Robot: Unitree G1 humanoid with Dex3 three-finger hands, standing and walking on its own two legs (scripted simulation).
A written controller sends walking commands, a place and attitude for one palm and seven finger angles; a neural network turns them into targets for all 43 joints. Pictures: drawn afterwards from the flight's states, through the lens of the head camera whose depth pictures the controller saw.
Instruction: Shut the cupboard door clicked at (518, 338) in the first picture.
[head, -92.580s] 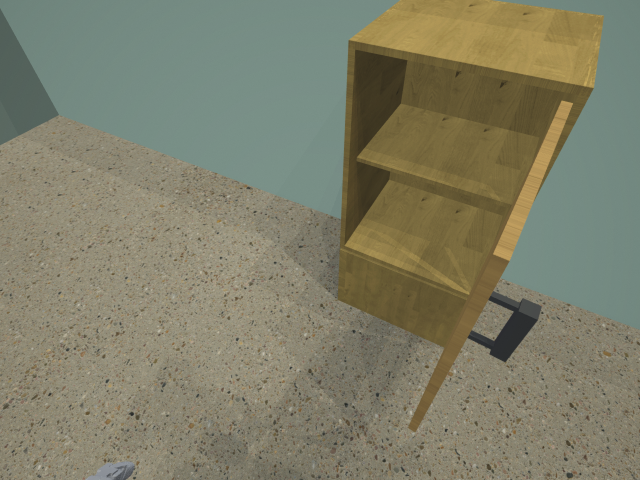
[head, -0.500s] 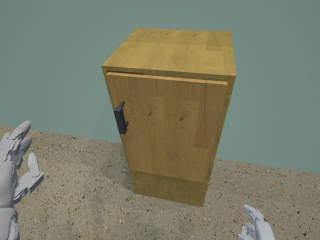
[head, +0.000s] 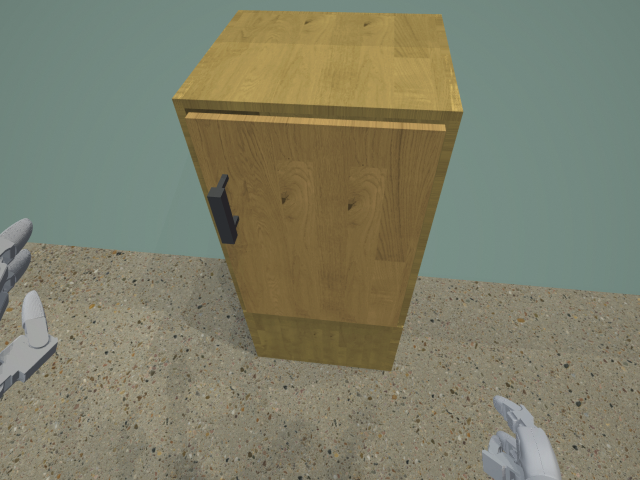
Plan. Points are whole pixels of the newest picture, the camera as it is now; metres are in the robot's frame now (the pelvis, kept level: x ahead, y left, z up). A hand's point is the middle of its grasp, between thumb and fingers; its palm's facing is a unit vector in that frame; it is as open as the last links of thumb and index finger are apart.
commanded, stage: step back with the hand held close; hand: left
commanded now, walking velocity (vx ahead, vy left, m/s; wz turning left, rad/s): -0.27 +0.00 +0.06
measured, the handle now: (226, 209) +0.56 +0.22 -0.02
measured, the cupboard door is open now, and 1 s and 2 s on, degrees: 0 0 0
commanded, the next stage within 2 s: stop stepping back and stand still in 0.74 s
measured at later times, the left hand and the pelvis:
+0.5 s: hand out of the picture +0.07 +0.29 +0.17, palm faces +0.49 -0.74 -0.46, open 7.4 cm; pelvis -0.10 +0.01 -0.01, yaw +4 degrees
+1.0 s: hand out of the picture -0.08 +0.32 +0.18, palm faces +0.57 -0.74 -0.37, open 7.4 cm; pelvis -0.24 +0.03 -0.03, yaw +2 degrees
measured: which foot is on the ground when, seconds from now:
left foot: down 0.00-0.82, up 0.84-0.96, down 0.98-1.00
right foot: down 0.00-0.96, up 0.98-1.00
